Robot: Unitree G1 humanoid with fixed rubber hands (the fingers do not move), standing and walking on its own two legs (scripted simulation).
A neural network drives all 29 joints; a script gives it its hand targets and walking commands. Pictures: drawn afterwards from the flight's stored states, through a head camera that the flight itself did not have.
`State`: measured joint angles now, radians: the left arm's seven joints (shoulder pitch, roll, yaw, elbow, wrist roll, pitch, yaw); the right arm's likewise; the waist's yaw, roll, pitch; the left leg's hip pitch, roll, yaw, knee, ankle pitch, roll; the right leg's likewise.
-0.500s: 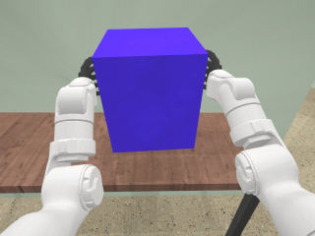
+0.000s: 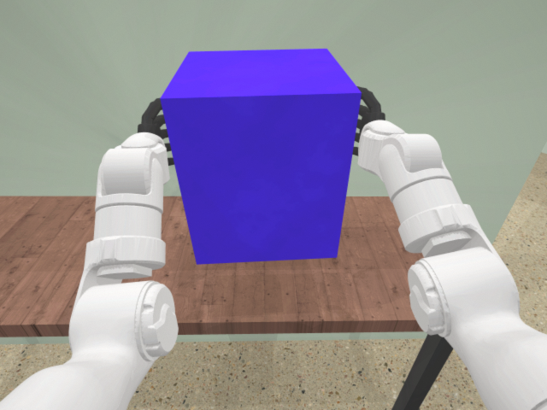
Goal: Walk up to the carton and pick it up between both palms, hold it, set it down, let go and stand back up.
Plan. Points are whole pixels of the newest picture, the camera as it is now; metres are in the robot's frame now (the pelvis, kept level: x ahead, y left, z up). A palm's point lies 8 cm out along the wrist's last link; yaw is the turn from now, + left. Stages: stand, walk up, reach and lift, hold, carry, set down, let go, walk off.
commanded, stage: hold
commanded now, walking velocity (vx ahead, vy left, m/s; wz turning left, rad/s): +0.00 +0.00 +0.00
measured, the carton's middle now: (262, 154) +0.40 -0.01 +0.25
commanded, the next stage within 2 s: none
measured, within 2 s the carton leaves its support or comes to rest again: neither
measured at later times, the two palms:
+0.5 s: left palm (152, 149) +0.37 +0.14 +0.27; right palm (371, 137) +0.36 -0.16 +0.28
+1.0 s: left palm (154, 148) +0.37 +0.14 +0.27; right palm (372, 136) +0.36 -0.16 +0.29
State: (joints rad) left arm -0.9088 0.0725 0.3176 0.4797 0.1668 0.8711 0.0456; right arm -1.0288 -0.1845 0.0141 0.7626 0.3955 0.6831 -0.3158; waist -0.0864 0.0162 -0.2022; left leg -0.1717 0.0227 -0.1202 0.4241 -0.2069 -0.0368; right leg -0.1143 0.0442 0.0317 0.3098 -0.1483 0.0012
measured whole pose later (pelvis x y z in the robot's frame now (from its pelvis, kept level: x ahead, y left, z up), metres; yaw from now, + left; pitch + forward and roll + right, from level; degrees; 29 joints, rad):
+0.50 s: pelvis +0.00 +0.00 +0.00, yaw +0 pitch -4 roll -2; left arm -0.89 0.06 0.33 0.44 0.18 0.89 0.05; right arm -1.01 -0.18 0.00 0.75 0.40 0.69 -0.32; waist -0.09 0.02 -0.19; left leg -0.15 0.02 -0.12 0.43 -0.22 -0.04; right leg -0.09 0.05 0.04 0.31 -0.16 0.00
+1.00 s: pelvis +0.00 +0.00 +0.00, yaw +0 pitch -3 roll -2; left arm -0.92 0.07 0.34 0.49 0.17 0.86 0.05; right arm -1.04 -0.18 -0.01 0.78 0.38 0.68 -0.31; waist -0.09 0.01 -0.20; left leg -0.18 0.02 -0.12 0.42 -0.20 -0.04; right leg -0.13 0.05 0.04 0.32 -0.15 0.00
